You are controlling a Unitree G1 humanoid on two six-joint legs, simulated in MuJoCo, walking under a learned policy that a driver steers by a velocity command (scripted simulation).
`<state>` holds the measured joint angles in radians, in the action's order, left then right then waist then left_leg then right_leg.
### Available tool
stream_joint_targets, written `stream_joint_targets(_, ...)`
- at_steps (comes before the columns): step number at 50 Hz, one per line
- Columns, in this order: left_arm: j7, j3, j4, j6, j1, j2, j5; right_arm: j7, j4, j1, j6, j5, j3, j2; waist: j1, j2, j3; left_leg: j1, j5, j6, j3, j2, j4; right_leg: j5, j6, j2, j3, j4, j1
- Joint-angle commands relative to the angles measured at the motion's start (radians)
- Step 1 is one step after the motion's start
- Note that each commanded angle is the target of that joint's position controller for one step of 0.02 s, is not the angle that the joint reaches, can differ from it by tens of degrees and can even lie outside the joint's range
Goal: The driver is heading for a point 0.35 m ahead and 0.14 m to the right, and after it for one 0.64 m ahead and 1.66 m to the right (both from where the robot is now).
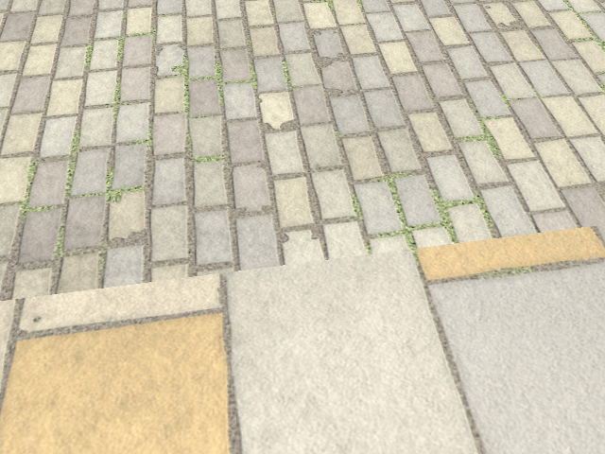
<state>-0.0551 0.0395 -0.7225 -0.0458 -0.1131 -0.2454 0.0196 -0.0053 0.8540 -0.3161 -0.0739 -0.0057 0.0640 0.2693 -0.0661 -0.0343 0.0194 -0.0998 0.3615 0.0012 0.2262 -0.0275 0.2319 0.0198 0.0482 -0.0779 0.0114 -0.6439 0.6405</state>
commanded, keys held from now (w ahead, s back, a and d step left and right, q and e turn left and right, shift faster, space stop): w+e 0.22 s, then e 0.78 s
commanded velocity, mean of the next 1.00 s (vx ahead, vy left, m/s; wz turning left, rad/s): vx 0.22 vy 0.00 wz -0.58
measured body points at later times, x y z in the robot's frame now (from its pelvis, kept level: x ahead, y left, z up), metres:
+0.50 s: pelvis +0.28 -0.03 +0.00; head +0.31 -0.05 +0.45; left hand +0.43 +0.24 -0.10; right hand +0.42 -0.33 -0.08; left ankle +0.46 +0.04 -0.72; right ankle +0.17 -0.11 -0.73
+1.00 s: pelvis +0.32 -0.06 +0.00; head +0.33 -0.10 +0.45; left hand +0.61 +0.09 -0.08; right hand +0.28 -0.38 -0.11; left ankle +0.45 +0.04 -0.71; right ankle +0.27 -0.15 -0.73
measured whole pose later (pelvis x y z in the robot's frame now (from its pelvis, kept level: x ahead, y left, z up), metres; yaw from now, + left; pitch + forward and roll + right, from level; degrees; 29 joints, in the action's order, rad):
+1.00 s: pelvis +0.32 -0.06 +0.00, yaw -36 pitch +1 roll +2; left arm 0.01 0.07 -0.60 0.06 -0.22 -0.30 0.00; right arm -0.02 0.75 -0.10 0.02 0.01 0.08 0.31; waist 0.00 0.03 0.05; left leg 0.42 0.38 0.04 0.12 0.09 0.71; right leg 0.32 0.03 -0.01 0.00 -0.62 0.33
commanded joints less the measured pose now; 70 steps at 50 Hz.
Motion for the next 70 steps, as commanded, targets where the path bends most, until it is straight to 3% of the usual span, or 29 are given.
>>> stream_joint_targets(1,-0.014,0.037,0.116,-0.012,0.042,-0.111,0.003,-0.017,-0.048,0.012,0.017,-0.009,0.052,0.21,0.05,0.127,-0.009,-0.041,-1.009,-0.124,-0.044,0.31,0.164,0.156,0.056,0.076,0.09,0.012,-0.05)
stream_joint_targets(3,0.005,0.095,0.054,-0.005,-0.251,-0.215,0.006,-0.027,-0.062,0.035,0.026,-0.011,0.045,0.207,0.21,0.099,-0.168,0.134,-1.021,-0.066,-0.003,0.247,0.574,0.098,0.13,0.14,0.07,0.099,-0.492)
stream_joint_targets(4,0.027,0.128,0.038,0.001,-0.348,-0.337,0.002,-0.02,-0.105,-0.038,0.007,0.019,0.011,0.102,0.184,-0.124,-0.283,0.54,-0.403,-0.007,-0.012,0.138,0.952,0.108,0.262,-0.11,-0.35,0.098,-0.886)
stream_joint_targets(5,0.023,0.115,0.067,-0.011,-0.33,-0.335,0.003,-0.002,-0.131,-0.038,-0.036,0.016,-0.014,0.062,0.146,-0.179,-0.432,0.801,0.226,0.017,-0.238,-0.036,1.184,0.237,0.408,-0.272,-0.861,0.287,-1.069)
stream_joint_targets(6,0.019,0.092,0.066,-0.018,-0.329,-0.253,-0.007,0.014,-0.156,0.086,-0.066,-0.024,0.009,0.146,0.201,-0.082,-0.365,0.912,0.163,-0.011,-0.344,0.028,1.212,0.249,0.343,-0.246,-0.762,0.336,-1.041)
stream_joint_targets(7,0.02,0.081,0.066,-0.023,-0.28,-0.215,-0.006,0.017,-0.176,0.135,-0.079,-0.036,0.004,0.143,0.175,-0.04,-0.232,0.93,0.077,-0.03,-0.326,0.07,1.146,0.19,0.301,-0.208,-0.61,0.336,-0.899)
stream_joint_targets(8,0.021,0.072,0.078,-0.023,-0.206,-0.187,-0.003,0.01,-0.169,0.139,-0.081,-0.016,0.004,0.135,0.122,0.041,-0.144,0.882,0.013,-0.029,-0.316,0.112,1.048,0.091,0.267,-0.162,-0.494,0.344,-0.734)
stream_joint_targets(9,0.024,0.061,0.097,-0.023,-0.151,-0.154,-0.009,0.004,-0.162,0.127,-0.072,0.004,0.014,0.149,0.084,0.031,-0.103,0.808,-0.027,-0.02,-0.314,0.141,0.974,-0.002,0.25,-0.127,-0.417,0.364,-0.615)
stream_joint_targets(13,0.043,0.067,0.112,-0.028,-0.122,-0.185,-0.015,-0.003,-0.169,0.108,-0.027,0.025,0.014,0.118,0.035,0.007,-0.052,0.717,-0.106,0.047,-0.28,0.13,0.831,-0.322,0.252,-0.07,-0.291,0.398,-0.418)
stream_joint_targets(17,0.073,0.077,0.089,0.001,-0.16,-0.205,-0.003,-0.005,-0.2,0.232,-0.023,0.026,-0.005,0.071,0.076,-0.041,-0.064,0.627,-0.335,0.073,-0.246,0.045,0.515,-0.426,0.165,0.028,-0.177,0.319,-0.354)
stream_joint_targets(21,0.088,0.079,0.074,0.032,-0.203,-0.204,0.004,0.012,-0.224,0.315,-0.022,0.009,0.002,0.097,0.111,-0.078,-0.095,0.572,-0.417,0.063,-0.277,-0.011,0.329,-0.253,0.122,0.004,-0.286,0.245,-0.422)
stream_joint_targets(25,0.098,0.073,0.108,0.041,-0.127,-0.172,0.001,0.014,-0.205,0.21,-0.042,0.022,0.028,0.147,0.035,-0.093,-0.118,0.442,-0.453,-0.002,-0.301,0.015,0.164,-0.17,0.069,0.024,-0.391,0.05,-0.489)
stream_joint_targets(26,0.095,0.056,0.134,0.036,-0.128,-0.123,-0.011,0.006,-0.206,0.147,-0.046,0.042,0.037,0.191,0.02,-0.015,-0.218,0.236,-0.704,-0.058,-0.391,0.146,0.189,-0.027,0.027,0.091,-0.34,-0.132,-0.414)
stream_joint_targets(27,0.092,0.038,0.125,0.034,-0.292,-0.057,-0.027,-0.003,-0.216,0.123,-0.036,0.063,0.035,0.22,0.092,0.226,-0.317,-0.053,-1.151,-0.211,-0.646,0.402,0.255,0.654,-0.039,0.224,-0.236,-0.399,-0.174)
stream_joint_targets(28,0.083,0.044,0.117,0.033,-0.407,-0.143,-0.006,0.002,-0.196,0.081,-0.015,0.034,0.043,0.215,0.108,0.349,-0.425,-0.128,-0.934,-0.337,-0.901,0.541,0.222,0.736,-0.072,0.19,-0.205,-0.602,-0.049)
stream_joint_targets(29,0.084,0.069,0.095,0.049,-0.342,-0.225,0.006,-0.002,-0.228,0.131,-0.001,0.02,0.028,0.149,0.076,0.21,-0.342,-0.051,-0.699,-0.306,-0.816,0.467,0.187,0.638,-0.107,0.137,-0.204,-0.69,-0.003)
stream_joint_targets(30,0.089,0.078,0.109,0.069,-0.24,-0.246,0.006,-0.008,-0.238,0.166,0.016,0.021,0.014,0.108,0.056,0.14,-0.253,0.042,-0.55,-0.252,-0.67,0.398,0.168,0.558,-0.125,0.112,-0.159,-0.701,0.022)
stream_joint_targets(33,0.096,0.07,0.134,0.111,-0.188,-0.181,0.006,-0.018,-0.232,0.245,0.045,0.033,0.01,0.119,0.086,0.161,-0.096,0.331,-0.376,-0.207,-0.442,0.265,0.068,0.45,-0.135,0.066,-0.089,-0.595,-0.075)
stream_joint_targets(36,0.097,0.057,0.147,0.107,-0.179,-0.132,-0.002,-0.025,-0.215,0.236,0.048,0.034,0.02,0.132,0.077,0.186,-0.117,0.316,-0.441,-0.241,-0.359,0.276,0.045,0.427,-0.133,0.054,-0.045,-0.465,-0.116)
stream_joint_targets(42,0.071,0.053,0.177,0.105,-0.12,-0.141,-0.007,-0.024,-0.199,0.258,0.067,0.015,0.04,0.179,0.06,0.193,-0.142,0.314,-0.341,-0.245,-0.281,0.33,0.03,0.34,-0.091,0.019,-0.002,-0.219,-0.244)
stream_joint_targets(47,0.054,0.075,0.151,0.107,-0.197,-0.158,-0.013,-0.018,-0.161,0.236,0.083,-0.015,0.042,0.17,0.102,0.153,-0.129,0.37,-0.195,-0.127,-0.192,0.306,0.171,0.211,0.005,0.076,0.05,0.115,-0.452)
stream_joint_targets(48,0.062,0.092,0.149,0.106,-0.229,-0.209,-0.016,-0.012,-0.143,0.196,0.089,-0.009,0.034,0.125,0.099,0.009,-0.089,0.495,-0.067,-0.037,-0.112,0.234,0.346,0.104,0.064,-0.008,-0.112,0.251,-0.53)
stream_joint_targets(49,0.081,0.109,0.184,0.105,-0.215,-0.319,-0.015,-0.004,-0.181,0.185,0.088,0.038,0.018,0.078,0.052,-0.297,-0.055,0.775,0.28,0.071,-0.042,0.074,0.662,-0.152,0.199,-0.257,-0.48,0.289,-0.611)
stream_joint_targets(50,0.072,0.109,0.2,0.08,-0.217,-0.33,-0.054,-0.016,-0.219,0.31,0.078,0.03,0.036,0.128,0.137,-0.225,-0.081,0.817,0.301,0.062,-0.229,0.028,0.837,-0.08,0.304,-0.305,-0.561,0.348,-0.485)
stream_joint_targets(51,0.068,0.1,0.198,0.058,-0.167,-0.3,-0.061,-0.022,-0.219,0.325,0.078,0.008,0.045,0.148,0.107,-0.15,-0.059,0.82,0.2,0.042,-0.274,0.049,0.896,0.002,0.259,-0.246,-0.476,0.359,-0.464)
stream_joint_targets(53,0.072,0.079,0.208,0.045,-0.068,-0.228,-0.025,-0.036,-0.172,0.261,0.086,0.015,0.056,0.154,0.059,-0.094,-0.064,0.806,0.049,0.039,-0.289,0.066,0.899,0.022,0.162,-0.163,-0.369,0.331,-0.461)
stream_joint_targets(56,0.086,0.061,0.214,0.05,-0.062,-0.197,-0.024,-0.031,-0.166,0.229,0.082,0.014,0.054,0.135,0.043,-0.098,-0.11,0.738,-0.04,0.064,-0.283,0.037,0.931,-0.105,0.162,-0.116,-0.322,0.305,-0.463)
stream_joint_targets(64,0.093,0.082,0.217,0.074,-0.1,-0.239,-0.019,-0.008,-0.187,0.289,0.065,-0.001,0.034,0.107,0.092,-0.129,-0.106,0.618,0.005,0.078,-0.305,-0.003,0.554,-0.067,0.185,-0.1,-0.439,0.253,-0.495)
stream_joint_targets(70,0.084,0.083,0.232,0.088,-0.03,-0.232,0.009,0.014,-0.172,0.204,0.043,-0.005,0.042,0.12,0.044,-0.129,-0.128,0.407,-0.108,0.034,-0.296,-0.021,0.208,-0.135,0.139,-0.042,-0.533,0.178,-0.48)
Keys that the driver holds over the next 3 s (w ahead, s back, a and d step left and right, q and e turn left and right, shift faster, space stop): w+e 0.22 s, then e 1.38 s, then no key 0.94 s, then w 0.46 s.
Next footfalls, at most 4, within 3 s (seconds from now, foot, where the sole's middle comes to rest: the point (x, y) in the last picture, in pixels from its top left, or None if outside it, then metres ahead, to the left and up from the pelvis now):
0.06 right None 0.21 -0.11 -0.77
0.52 left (297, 445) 0.49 0.02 -0.77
0.96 right None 0.30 -0.17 -0.77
1.44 left None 0.46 -0.01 -0.77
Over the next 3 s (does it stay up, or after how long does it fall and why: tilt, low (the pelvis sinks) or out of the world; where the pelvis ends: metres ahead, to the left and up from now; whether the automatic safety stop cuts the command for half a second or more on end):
stays up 0.35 -0.17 0.01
